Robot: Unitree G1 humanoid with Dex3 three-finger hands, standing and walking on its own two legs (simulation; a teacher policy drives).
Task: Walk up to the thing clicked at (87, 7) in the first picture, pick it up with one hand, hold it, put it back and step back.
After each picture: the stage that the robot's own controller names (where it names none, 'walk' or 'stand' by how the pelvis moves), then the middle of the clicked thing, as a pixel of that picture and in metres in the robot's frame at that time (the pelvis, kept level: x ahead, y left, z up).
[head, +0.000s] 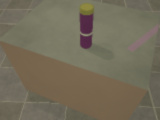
stand; (86, 28) +0.73 +0.00 -0.04
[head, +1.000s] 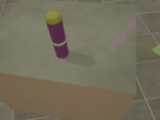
walk; (58, 36) +0.62 +0.16 -0.03
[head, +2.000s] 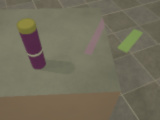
stand; (33, 46) +0.55 +0.23 -0.01
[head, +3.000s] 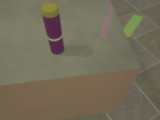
stand; (54, 31) +0.61 +0.16 -0.01
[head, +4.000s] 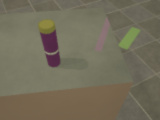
stand; (50, 45) +0.59 +0.17 -0.04
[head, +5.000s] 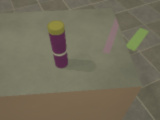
stand; (59, 46) +0.58 +0.14 -0.04
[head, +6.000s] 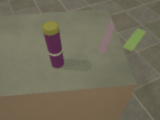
stand; (54, 47) +0.59 +0.16 -0.04
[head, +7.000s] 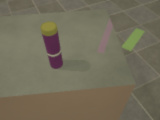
stand; (53, 47) +0.59 +0.17 -0.04
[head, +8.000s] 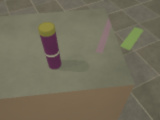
rise first; (51, 48) +0.58 +0.18 -0.04
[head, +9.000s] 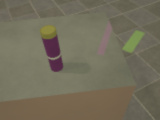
rise first; (53, 50) +0.58 +0.19 -0.04
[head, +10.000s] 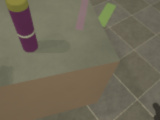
go down; (24, 27) +0.60 +0.18 +0.01
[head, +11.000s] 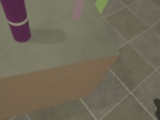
go down; (15, 12) +0.59 +0.18 +0.04
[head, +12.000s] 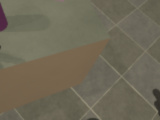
close in; out of the picture +0.59 +0.20 +0.08
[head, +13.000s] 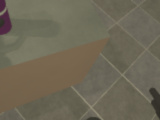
close; out of the picture +0.57 +0.18 +0.08
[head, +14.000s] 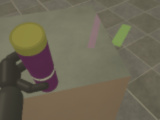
lift; (40, 65) +0.33 +0.13 +0.16
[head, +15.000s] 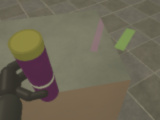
hold; (39, 72) +0.31 +0.14 +0.15
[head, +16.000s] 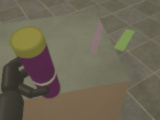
hold; (41, 69) +0.31 +0.13 +0.16
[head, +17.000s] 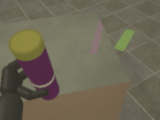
hold; (40, 71) +0.31 +0.13 +0.15
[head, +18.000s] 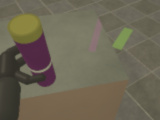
crouch; (37, 57) +0.35 +0.14 +0.16
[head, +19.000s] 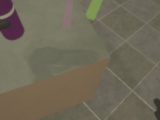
lower; out of the picture +0.52 +0.17 +0.18
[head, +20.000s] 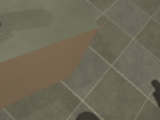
lower; out of the picture +0.57 +0.16 +0.09
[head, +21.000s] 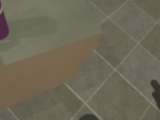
lower; out of the picture +0.55 +0.16 +0.08
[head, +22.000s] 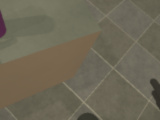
lower; out of the picture +0.56 +0.16 +0.08
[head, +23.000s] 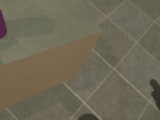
lower; out of the picture +0.55 +0.16 +0.08
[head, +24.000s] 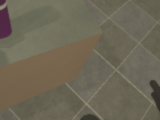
loosen; out of the picture +0.58 +0.15 +0.08
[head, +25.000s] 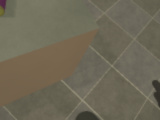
withdraw; out of the picture +0.72 +0.13 -0.01
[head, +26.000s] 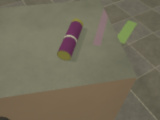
sink last; (71, 38) +0.67 +0.08 -0.08
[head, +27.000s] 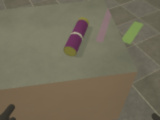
stand; (77, 35) +0.71 +0.07 -0.07
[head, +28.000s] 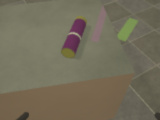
stand; (75, 35) +0.68 +0.06 -0.06
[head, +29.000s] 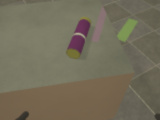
stand; (79, 36) +0.67 +0.04 -0.06
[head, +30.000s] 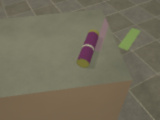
stand; (88, 47) +0.68 -0.01 -0.13
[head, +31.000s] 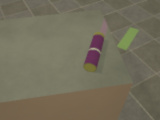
stand; (94, 50) +0.65 -0.04 -0.13
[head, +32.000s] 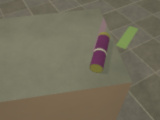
stand; (100, 51) +0.64 -0.07 -0.13
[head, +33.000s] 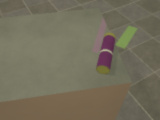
walk; (106, 52) +0.63 -0.11 -0.13
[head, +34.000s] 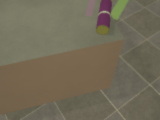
walk; (104, 14) +0.80 -0.10 -0.11
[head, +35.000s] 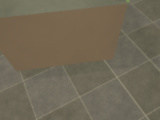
walk; out of the picture +1.08 -0.21 -0.10
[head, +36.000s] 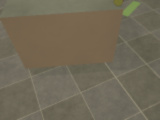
stand; out of the picture +1.23 -0.25 -0.12
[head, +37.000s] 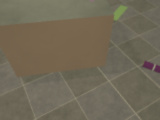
stand; (155, 68) +1.00 -0.74 -0.74
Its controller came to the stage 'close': yes
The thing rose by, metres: 0.21
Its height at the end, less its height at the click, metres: -0.70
